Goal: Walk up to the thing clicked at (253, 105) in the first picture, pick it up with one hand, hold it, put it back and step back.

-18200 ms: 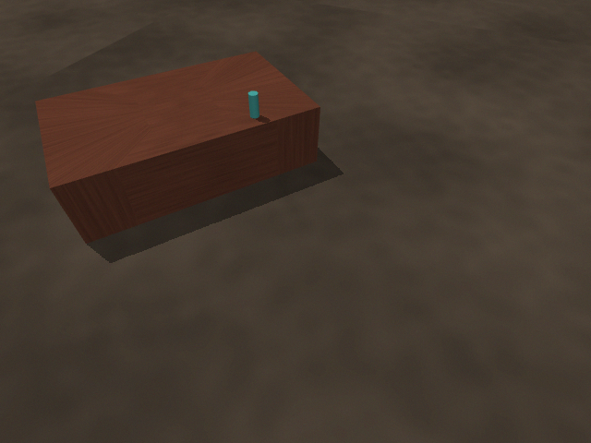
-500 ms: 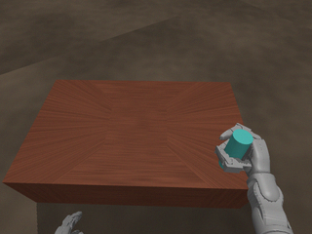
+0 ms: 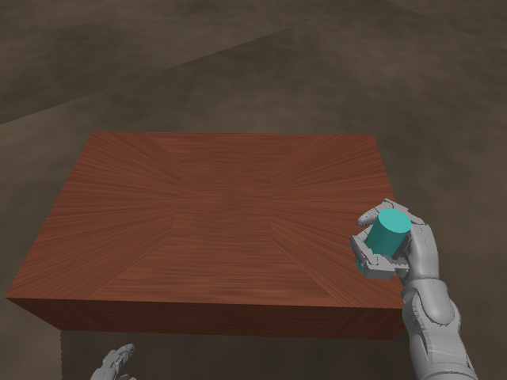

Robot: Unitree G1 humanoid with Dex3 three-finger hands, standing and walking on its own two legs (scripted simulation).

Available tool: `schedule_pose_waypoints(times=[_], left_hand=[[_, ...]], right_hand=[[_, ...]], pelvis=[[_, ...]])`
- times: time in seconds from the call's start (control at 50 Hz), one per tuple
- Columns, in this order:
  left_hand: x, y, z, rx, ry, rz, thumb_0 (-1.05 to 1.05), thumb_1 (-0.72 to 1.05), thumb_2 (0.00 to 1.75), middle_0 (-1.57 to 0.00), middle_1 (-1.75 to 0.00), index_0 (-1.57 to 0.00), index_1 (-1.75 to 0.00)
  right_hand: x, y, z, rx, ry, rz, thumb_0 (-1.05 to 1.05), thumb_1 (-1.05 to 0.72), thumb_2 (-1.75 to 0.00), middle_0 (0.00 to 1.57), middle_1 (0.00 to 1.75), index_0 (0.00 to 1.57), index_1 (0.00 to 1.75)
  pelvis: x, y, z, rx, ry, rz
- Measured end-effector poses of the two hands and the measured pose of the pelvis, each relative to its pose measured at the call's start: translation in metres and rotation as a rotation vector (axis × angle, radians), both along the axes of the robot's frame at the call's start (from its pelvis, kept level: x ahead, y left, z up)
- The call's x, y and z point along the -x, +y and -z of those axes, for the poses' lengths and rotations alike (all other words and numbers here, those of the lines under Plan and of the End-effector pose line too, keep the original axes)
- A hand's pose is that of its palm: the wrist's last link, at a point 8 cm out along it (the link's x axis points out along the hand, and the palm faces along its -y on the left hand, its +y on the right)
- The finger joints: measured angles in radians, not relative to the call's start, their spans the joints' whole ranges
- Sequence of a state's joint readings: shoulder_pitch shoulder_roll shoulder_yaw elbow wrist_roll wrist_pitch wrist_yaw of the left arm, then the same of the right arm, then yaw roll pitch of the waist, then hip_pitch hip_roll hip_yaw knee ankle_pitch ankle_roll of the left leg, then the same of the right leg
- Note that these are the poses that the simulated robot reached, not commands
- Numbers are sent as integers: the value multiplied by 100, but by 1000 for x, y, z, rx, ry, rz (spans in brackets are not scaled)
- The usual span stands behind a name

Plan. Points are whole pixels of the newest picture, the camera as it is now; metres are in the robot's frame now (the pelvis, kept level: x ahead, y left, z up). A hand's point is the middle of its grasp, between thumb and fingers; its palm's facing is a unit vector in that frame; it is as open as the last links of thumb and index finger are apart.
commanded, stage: hold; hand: right
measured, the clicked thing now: (380, 244) +0.32 -0.18 +0.05
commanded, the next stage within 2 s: crouch in 1.24 s
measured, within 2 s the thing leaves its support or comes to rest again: neither
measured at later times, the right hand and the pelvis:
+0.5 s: hand (367, 245) +0.32 -0.16 +0.05, palm faces +0.02 +1.00 +0.01, open 6.1 cm; pelvis +0.00 +0.00 +0.00, yaw +0 degrees
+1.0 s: hand (366, 248) +0.32 -0.15 +0.05, palm faces +0.01 +1.00 +0.01, open 6.1 cm; pelvis -0.01 +0.00 +0.00, yaw +0 degrees
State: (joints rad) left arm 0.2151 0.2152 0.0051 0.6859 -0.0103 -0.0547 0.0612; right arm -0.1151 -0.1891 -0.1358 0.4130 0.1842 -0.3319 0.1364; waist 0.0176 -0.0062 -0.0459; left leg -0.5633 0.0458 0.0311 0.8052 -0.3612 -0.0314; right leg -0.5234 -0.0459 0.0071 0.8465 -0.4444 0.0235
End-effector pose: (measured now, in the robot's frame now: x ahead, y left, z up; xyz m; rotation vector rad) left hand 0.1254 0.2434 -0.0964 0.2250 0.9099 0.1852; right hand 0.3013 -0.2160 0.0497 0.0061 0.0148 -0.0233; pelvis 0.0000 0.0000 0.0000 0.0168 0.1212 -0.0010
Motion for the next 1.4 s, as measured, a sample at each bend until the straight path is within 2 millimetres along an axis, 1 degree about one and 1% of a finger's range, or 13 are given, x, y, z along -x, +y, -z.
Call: schedule_pose_waypoints(times=[0.2, 0.3, 0.74, 0.94, 1.06, 1.4], left_hand=[[3, -1, 1, 6, 2, 2, 1, 88, 91, -20, -31, -20, -31], [4, 0, 0, 7, 2, 1, 1, 88, 91, -20, -31, -20, -31], [-2, 2, -3, 2, -18, 9, 1, 88, 91, -20, -31, -20, -31], [4, 3, -1, 2, -8, 6, 1, 89, 91, -20, -31, -20, -31], [6, 2, -1, 4, -5, 5, 1, 89, 91, -20, -31, -20, -31], [6, 2, 0, 0, -8, 5, 1, 90, 90, -20, -31, -20, -31]], right_hand=[[1, 4, 1, -2, 3, -10, 4, -6, -118, 101, 117, 96, 113], [1, 4, -2, 3, -6, -4, 4, -6, -118, 101, 117, 96, 113], [1, 5, -2, 0, 0, -7, 4, -6, -118, 101, 117, 96, 113], [4, 9, -1, -2, -5, -17, 4, -6, -118, 101, 117, 96, 113], [5, 7, -1, -1, -6, -6, 4, -6, -118, 101, 117, 96, 113], [2, 8, 0, -3, -4, -14, 4, -6, -118, 101, 117, 96, 113]], pelvis=[[2, 0, 0, 1, -2, -3], [2, 0, -1, 1, -5, -4], [2, 3, -2, 4, -9, -1], [4, 3, -1, 4, -11, -2], [6, 3, -1, 4, -12, -3], [5, 3, -1, 5, -9, -3]])
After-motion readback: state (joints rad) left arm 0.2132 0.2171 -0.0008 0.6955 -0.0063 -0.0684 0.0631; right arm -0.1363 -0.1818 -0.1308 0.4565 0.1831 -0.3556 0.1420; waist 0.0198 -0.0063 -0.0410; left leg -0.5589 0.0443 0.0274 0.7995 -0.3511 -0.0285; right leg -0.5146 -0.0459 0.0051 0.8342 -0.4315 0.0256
